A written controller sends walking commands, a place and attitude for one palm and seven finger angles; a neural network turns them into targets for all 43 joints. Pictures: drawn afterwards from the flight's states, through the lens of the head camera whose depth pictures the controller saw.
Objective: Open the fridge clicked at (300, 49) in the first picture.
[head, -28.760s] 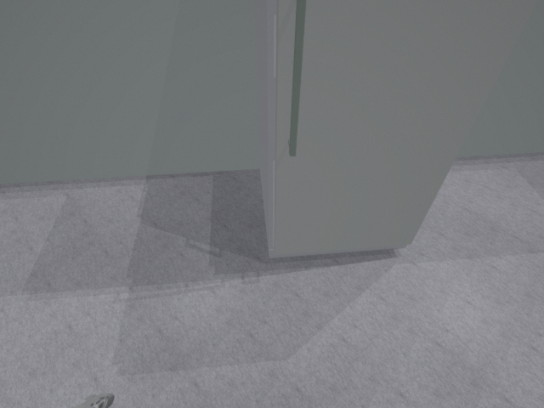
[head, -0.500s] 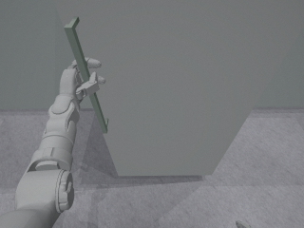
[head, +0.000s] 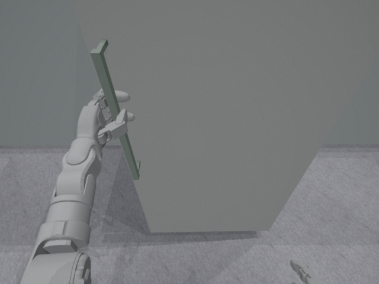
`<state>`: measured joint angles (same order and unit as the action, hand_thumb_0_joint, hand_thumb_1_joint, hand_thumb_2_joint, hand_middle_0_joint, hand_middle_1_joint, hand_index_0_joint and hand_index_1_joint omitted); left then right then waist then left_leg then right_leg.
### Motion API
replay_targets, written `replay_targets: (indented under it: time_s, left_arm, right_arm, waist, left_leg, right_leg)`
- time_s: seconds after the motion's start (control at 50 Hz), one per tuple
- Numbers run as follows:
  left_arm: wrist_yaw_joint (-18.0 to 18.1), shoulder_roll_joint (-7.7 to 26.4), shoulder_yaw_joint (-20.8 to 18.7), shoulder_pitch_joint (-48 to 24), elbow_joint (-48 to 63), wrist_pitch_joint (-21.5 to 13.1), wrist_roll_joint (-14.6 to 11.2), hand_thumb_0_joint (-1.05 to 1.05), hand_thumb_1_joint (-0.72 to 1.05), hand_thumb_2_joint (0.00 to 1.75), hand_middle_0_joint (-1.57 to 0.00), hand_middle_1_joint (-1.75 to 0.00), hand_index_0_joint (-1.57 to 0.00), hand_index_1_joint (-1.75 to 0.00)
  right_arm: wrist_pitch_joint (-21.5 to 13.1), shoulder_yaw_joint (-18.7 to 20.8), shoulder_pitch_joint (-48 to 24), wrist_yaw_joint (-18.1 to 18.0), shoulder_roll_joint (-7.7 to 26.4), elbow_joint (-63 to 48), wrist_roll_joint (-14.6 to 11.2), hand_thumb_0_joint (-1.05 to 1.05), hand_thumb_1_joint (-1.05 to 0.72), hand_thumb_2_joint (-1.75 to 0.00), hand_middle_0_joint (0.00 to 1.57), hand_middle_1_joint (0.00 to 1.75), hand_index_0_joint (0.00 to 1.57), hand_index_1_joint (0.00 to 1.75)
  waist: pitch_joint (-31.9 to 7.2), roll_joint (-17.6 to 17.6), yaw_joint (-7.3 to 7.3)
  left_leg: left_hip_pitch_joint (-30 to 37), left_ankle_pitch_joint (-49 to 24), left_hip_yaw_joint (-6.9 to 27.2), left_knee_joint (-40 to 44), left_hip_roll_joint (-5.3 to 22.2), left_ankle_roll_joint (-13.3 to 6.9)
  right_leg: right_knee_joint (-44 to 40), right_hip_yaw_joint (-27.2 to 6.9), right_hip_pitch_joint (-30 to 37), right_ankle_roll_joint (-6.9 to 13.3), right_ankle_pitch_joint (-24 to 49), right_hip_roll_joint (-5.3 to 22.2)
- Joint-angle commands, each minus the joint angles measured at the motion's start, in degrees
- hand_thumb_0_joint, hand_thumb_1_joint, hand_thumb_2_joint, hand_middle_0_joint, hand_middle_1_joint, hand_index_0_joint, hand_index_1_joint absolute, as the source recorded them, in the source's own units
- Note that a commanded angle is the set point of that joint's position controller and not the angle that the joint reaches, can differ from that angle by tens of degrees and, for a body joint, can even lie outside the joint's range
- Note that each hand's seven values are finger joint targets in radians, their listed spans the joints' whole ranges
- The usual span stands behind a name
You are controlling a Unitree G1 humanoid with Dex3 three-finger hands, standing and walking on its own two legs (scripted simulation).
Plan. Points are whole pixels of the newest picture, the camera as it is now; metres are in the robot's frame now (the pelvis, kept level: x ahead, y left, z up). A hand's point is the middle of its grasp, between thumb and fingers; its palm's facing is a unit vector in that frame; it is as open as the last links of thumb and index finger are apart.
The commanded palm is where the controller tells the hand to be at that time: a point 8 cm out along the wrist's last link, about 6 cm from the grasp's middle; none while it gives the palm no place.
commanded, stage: pull the door a little, standing still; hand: left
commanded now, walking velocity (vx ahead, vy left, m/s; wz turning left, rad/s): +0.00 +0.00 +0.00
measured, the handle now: (123, 124) +0.46 +0.18 +0.10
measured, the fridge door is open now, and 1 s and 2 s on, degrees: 1 27 51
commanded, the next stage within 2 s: walk backward, drawing the door open in 0.28 s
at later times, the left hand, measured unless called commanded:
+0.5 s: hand (121, 161) +0.31 +0.13 +0.15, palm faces +0.01 -0.99 -0.14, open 5.9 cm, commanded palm +0.27 +0.19 +0.15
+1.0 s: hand (149, 241) +0.17 +0.07 +0.15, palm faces +0.10 -0.98 -0.19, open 6.1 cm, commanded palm +0.13 +0.11 +0.15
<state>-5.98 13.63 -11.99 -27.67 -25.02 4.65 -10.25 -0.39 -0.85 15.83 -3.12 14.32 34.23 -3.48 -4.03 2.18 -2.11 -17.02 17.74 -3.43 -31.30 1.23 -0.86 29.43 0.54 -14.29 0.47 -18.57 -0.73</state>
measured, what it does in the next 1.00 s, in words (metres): shifts its weight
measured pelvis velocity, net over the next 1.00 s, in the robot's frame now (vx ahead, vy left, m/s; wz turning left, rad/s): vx -0.10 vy -0.06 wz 0.14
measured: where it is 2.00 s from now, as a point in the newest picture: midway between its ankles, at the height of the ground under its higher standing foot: outside the picture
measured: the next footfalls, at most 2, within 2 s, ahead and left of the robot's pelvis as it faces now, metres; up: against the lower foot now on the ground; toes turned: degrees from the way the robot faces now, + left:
left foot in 1.22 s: -0.15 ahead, +0.01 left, +0.00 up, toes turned +25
right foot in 1.50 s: +0.05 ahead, -0.36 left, +0.00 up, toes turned +34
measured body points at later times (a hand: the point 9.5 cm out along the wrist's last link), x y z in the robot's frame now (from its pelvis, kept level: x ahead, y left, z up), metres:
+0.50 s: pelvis -0.01 +0.00 +0.00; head -0.02 -0.02 +0.45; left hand +0.30 +0.19 +0.16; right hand +0.17 -0.24 -0.08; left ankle -0.02 +0.11 -0.73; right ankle -0.04 -0.12 -0.73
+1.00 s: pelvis -0.10 -0.06 +0.00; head -0.07 -0.09 +0.45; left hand +0.15 +0.12 +0.16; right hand +0.09 -0.25 -0.11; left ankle -0.02 +0.11 -0.73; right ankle -0.04 -0.11 -0.73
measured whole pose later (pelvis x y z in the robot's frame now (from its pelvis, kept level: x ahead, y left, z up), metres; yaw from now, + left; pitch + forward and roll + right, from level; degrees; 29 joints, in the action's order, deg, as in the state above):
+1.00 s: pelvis -0.10 -0.06 +0.00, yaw +8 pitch +0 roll +1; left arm 4.8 9.5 4.8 8.5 19.2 -0.9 -1.2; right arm 4.1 -0.7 10.4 -4.5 9.6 34.0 0.3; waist 2.3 3.7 -2.8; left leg -20.2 8.4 4.4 -24.7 0.6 0.8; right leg 27.0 3.8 -16.8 4.5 -10.6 -3.4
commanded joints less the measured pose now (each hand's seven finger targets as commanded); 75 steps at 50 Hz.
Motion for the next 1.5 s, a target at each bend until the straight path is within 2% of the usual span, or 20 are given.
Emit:
replay_targets:
  time_s: [0.0,0.34,0.36,0.38,0.44,0.6,0.84,0.92,0.98,1.06,1.14,1.16,1.18,1.2,1.22,1.24,1.28,1.34,1.44,1.48]
  left_arm:
    - [0.3,9.5,-2.3,-20.4,13.7,-2.2,-0.6,0.0,0.9,0.9,-0.45,-1.4,-0.45,-1.4]
    - [-0.9,4.4,0.9,11.0,38.5,0.3,-2.3,0.0,0.9,0.9,-0.45,-1.4,-0.45,-1.4]
    - [-0.4,6.0,0.0,8.6,41.2,1.1,-2.1,0.0,0.9,0.9,-0.45,-1.4,-0.45,-1.4]
    - [4.5,17.6,-2.0,-10.7,48.0,-6.0,3.8,0.0,0.9,0.9,-0.45,-1.4,-0.45,-1.4]
    - [7.5,6.0,5.1,9.9,38.0,-8.2,5.3,0.0,0.9,0.9,-0.45,-1.4,-0.45,-1.4]
    - [9.3,4.1,9.5,15.5,50.4,-11.5,6.9,0.0,0.9,0.9,-0.45,-1.4,-0.45,-1.4]
    - [10.5,1.0,13.1,23.0,57.5,-11.3,8.9,0.0,0.9,0.9,-0.45,-1.4,-0.45,-1.4]
    - [10.4,1.5,13.9,24.5,61.8,-11.4,9.7,0.0,0.9,0.9,-0.45,-1.4,-0.45,-1.4]
    - [10.7,1.0,14.3,25.6,63.9,-10.6,10.5,0.0,0.9,0.9,-0.45,-1.4,-0.45,-1.4]
    - [9.7,-0.4,15.1,27.0,63.2,-10.7,12.0,0.0,0.9,0.9,-0.45,-1.4,-0.45,-1.4]
    - [8.6,-2.0,17.6,27.6,66.6,-12.2,12.0,0.0,0.9,0.9,-0.45,-1.4,-0.45,-1.4]
    - [8.3,-3.4,19.8,26.3,67.2,-12.8,11.7,0.0,0.9,0.9,-0.45,-1.4,-0.45,-1.4]
    - [8.0,-3.7,21.6,23.7,68.0,-14.0,10.9,0.0,0.9,0.9,-0.45,-1.4,-0.45,-1.4]
    - [8.0,-3.4,21.5,23.3,67.2,-15.9,11.9,0.0,0.9,0.9,-0.45,-1.4,-0.45,-1.4]
    - [8.4,-2.2,21.1,25.6,62.6,-16.6,14.2,0.0,0.9,0.9,-0.45,-1.4,-0.45,-1.4]
    - [8.1,-1.7,19.4,23.6,65.6,-17.5,14.3,0.0,0.9,0.9,-0.45,-1.4,-0.45,-1.4]
    - [6.7,-0.5,18.3,20.4,72.0,-18.1,13.1,0.0,0.9,0.9,-0.45,-1.4,-0.45,-1.4]
    - [7.6,-6.2,21.2,23.4,65.5,-16.3,12.2,0.0,0.9,0.9,-0.45,-1.4,-0.45,-1.4]
    - [8.9,-2.8,17.1,20.5,68.1,-16.4,11.8,0.0,0.9,0.9,-0.45,-1.4,-0.45,-1.4]
    - [9.9,1.1,13.5,20.7,69.6,-16.8,11.8,0.0,0.9,0.9,-0.45,-1.4,-0.45,-1.4]
  right_arm:
    - [-2.2,2.5,-2.7,-0.5,7.0,-7.0,0.4,0.0,-0.9,-0.9,0.2,0.3,0.2,0.3]
    - [-2.4,1.4,-9.9,1.0,5.2,-12.4,0.3,0.0,-0.9,-0.9,0.2,0.3,0.2,0.3]
    - [-2.3,1.3,-10.3,0.8,5.2,-12.2,0.3,0.0,-0.9,-0.9,0.2,0.3,0.2,0.3]
    - [-2.2,0.5,-10.9,-0.8,5.6,-11.6,1.1,0.0,-0.9,-0.9,0.2,0.3,0.2,0.3]
    - [-0.6,1.0,-10.6,-1.8,4.9,-9.5,2.8,0.0,-0.9,-0.9,0.2,0.3,0.2,0.3]
    - [2.9,1.1,-11.1,-1.6,3.6,-12.0,3.7,0.0,-0.9,-0.9,0.2,0.3,0.2,0.3]
    - [2.5,1.7,-15.1,-1.8,2.6,-11.7,4.5,0.0,-0.9,-0.9,0.2,0.3,0.2,0.3]
    - [0.9,2.5,-14.8,-1.6,1.1,-10.6,4.2,0.0,-0.9,-0.9,0.2,0.3,0.2,0.3]
    - [-0.2,3.3,-12.9,-2.0,-0.3,-8.7,3.6,0.0,-0.9,-0.9,0.2,0.3,0.2,0.3]
    - [-3.3,3.0,-11.6,-2.9,-1.7,-7.8,4.9,0.0,-0.9,-0.9,0.2,0.3,0.2,0.3]
    - [-6.8,2.1,-7.8,-3.4,-2.5,-7.6,5.1,0.0,-0.9,-0.9,0.2,0.3,0.2,0.3]
    - [-8.1,2.0,-4.7,-3.4,-2.3,-6.9,4.9,0.0,-0.9,-0.9,0.2,0.3,0.2,0.3]
    - [-9.3,2.8,-2.2,-3.2,-0.2,-7.0,4.7,0.0,-0.9,-0.9,0.2,0.3,0.2,0.3]
    - [-9.4,3.8,-5.2,-2.4,2.7,-9.4,6.5,0.0,-0.9,-0.9,0.2,0.3,0.2,0.3]
    - [-8.4,3.3,-6.9,-1.9,3.4,-8.8,7.2,0.0,-0.9,-0.9,0.2,0.3,0.2,0.3]
    - [-8.3,4.3,-9.7,-1.7,5.7,-10.1,6.7,0.0,-0.9,-0.9,0.2,0.3,0.2,0.3]
    - [-9.8,4.7,-11.6,-1.2,4.6,-8.1,6.1,0.0,-0.9,-0.9,0.2,0.3,0.2,0.3]
    - [-10.6,5.3,-11.6,1.1,4.3,-7.3,4.3,0.0,-0.9,-0.9,0.2,0.3,0.2,0.3]
    - [-9.9,5.1,-13.5,1.2,2.2,-7.5,2.1,0.0,-0.9,-0.9,0.2,0.3,0.2,0.3]
    - [-9.1,4.5,-12.4,1.3,-0.6,-6.4,1.4,0.0,-0.9,-0.9,0.2,0.3,0.2,0.3]
  waist:
    - [-18.0,-1.4,1.71]
    - [-14.2,-1.8,5.19]
    - [-14.1,-0.9,4.92]
    - [-6.2,1.2,1.63]
    - [-5.0,-4.0,1.54]
    - [-14.3,-0.5,0.41]
    - [-2.7,4.3,0.23]
    - [-6.6,-1.9,0.37]
    - [-8.2,-13.2,0.05]
    - [-6.5,-9.6,0.53]
    - [-4.2,-7.0,-1.01]
    - [-4.1,-4.2,-3.44]
    - [-3.1,5.0,-6.41]
    - [-4.6,15.7,-3.55]
    - [-3.9,9.3,-1.56]
    - [-5.1,2.7,-1.3]
    - [-0.3,2.2,-0.21]
    - [-1.3,5.9,0.59]
    - [-3.9,13.4,-0.13]
    - [-6.3,1.5,-0.32]
  left_leg:
    - [12.9,-32.6,2.4,0.4,-0.4,-1.0]
    - [12.3,-32.7,1.2,3.1,-0.1,-0.9]
    - [12.8,-31.9,1.2,3.3,-0.1,-0.9]
    - [11.5,-25.4,0.4,1.2,1.2,-2.2]
    - [12.2,-22.7,3.1,1.9,1.7,-1.9]
    - [20.4,-40.4,5.5,5.7,4.6,-1.8]
    - [-4.3,3.8,21.2,21.1,10.8,-5.1]
    - [-3.1,3.6,13.7,14.5,5.0,-2.6]
    - [6.2,1.8,2.1,-9.2,-2.4,0.7]
    - [-5.7,7.9,-1.0,-28.0,-0.6,1.4]
    - [0.5,5.0,-4.1,-7.7,0.9,0.8]
    - [8.3,-0.6,-2.3,5.8,1.4,-0.1]
    - [20.5,-11.3,10.0,19.6,8.7,-3.0]
    - [23.5,-28.3,37.3,19.4,27.5,-9.5]
    - [21.7,-38.1,48.0,16.3,35.7,-14.6]
    - [20.5,-41.9,43.9,14.3,36.7,-15.7]
    - [19.3,-43.6,31.2,8.4,27.1,-10.9]
    - [4.4,-24.1,12.2,8.9,14.3,-3.4]
    - [-0.4,-3.9,15.6,9.1,9.5,-3.3]
    - [0.3,1.4,7.7,-3.4,1.6,0.3]
  right_leg:
    - [-0.7,1.9,3.7,0.7,32.9,-0.6]
    - [-1.6,2.4,9.8,0.6,36.4,0.1]
    - [-2.0,2.4,9.3,0.6,35.4,0.1]
    - [-7.9,-3.0,1.6,-1.1,33.5,3.7]
    - [-9.2,-1.6,-0.2,-1.2,27.7,4.6]
    - [-4.3,1.4,2.7,-2.2,26.3,1.8]
    - [0.5,-2.2,3.6,-1.1,0.0,-0.1]
    - [-9.3,-2.8,5.5,-0.2,-1.1,1.9]
    - [-21.3,-5.0,-9.4,3.0,-14.9,11.5]
    - [-14.5,1.5,-3.7,7.7,4.1,14.9]
    - [-8.3,8.7,-0.2,4.6,18.3,10.3]
    - [0.4,11.3,-4.3,0.3,21.9,6.0]
    - [17.0,10.9,-17.4,-5.8,17.0,1.9]
    - [36.3,2.3,-28.9,-8.0,-7.4,0.9]
    - [47.6,-6.2,-30.3,-5.5,-9.6,3.8]
    - [51.3,-9.8,-30.4,-3.6,-9.7,3.5]
    - [44.9,-8.3,-35.7,-3.0,-7.9,5.7]
    - [26.1,-1.7,-10.3,-2.8,1.5,2.3]
    - [0.7,5.7,6.7,-5.4,0.3,-2.1]
    - [-11.2,3.3,8.6,-3.0,8.0,3.4]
